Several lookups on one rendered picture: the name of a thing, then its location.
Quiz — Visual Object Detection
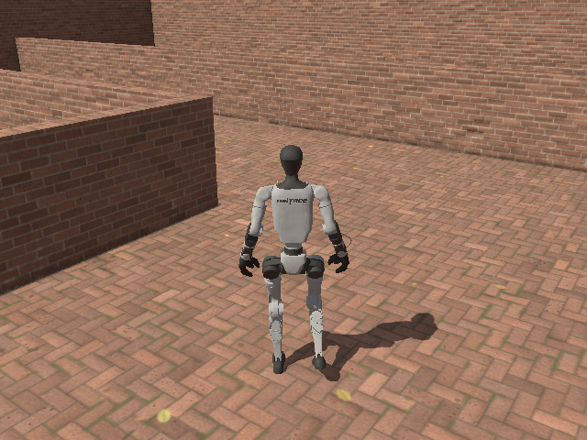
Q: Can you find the robot shin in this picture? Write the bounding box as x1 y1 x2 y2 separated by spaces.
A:
309 295 323 358
269 302 282 362

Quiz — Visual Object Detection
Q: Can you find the robot left upper arm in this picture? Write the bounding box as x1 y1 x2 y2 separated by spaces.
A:
249 185 273 237

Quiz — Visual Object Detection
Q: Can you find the robot right shin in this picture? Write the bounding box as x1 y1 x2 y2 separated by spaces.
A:
309 295 323 358

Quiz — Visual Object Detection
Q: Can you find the robot right upper arm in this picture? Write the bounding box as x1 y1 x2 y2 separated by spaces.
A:
311 184 338 235

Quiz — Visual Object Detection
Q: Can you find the left robot hand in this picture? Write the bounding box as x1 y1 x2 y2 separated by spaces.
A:
238 257 260 277

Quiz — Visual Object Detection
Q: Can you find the left robot forearm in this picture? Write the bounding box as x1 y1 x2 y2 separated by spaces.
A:
240 223 258 260

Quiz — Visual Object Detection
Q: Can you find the right robot forearm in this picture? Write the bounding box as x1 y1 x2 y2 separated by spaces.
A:
328 220 348 258

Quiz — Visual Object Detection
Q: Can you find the robot left shin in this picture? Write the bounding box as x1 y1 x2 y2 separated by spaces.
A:
269 302 282 362

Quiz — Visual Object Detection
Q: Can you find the right robot hand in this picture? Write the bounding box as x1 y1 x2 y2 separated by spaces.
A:
328 253 349 273

